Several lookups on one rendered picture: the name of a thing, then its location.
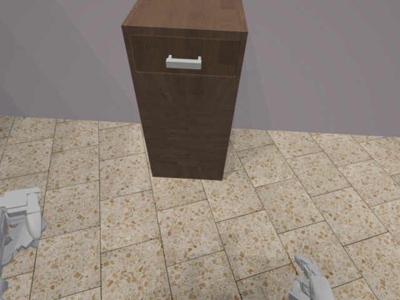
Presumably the drawer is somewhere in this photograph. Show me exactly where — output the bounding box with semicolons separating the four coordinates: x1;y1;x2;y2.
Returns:
130;34;239;76

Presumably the robot right hand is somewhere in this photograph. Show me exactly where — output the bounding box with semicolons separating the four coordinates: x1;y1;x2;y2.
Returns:
289;254;335;300

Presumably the robot left hand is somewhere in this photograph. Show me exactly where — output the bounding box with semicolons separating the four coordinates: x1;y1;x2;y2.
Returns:
0;187;47;277

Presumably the cabinet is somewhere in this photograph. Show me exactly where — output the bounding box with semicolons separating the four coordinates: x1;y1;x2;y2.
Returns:
121;0;248;181

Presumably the handle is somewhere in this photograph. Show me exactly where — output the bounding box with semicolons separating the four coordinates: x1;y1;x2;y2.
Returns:
166;55;201;69

